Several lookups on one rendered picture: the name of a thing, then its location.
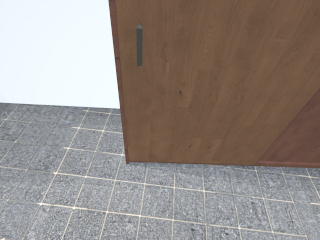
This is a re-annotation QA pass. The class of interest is wardrobe door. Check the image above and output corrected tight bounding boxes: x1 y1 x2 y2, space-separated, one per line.
115 0 320 165
258 88 320 163

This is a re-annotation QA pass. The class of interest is handle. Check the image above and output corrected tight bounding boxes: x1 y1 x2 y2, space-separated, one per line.
136 23 143 66

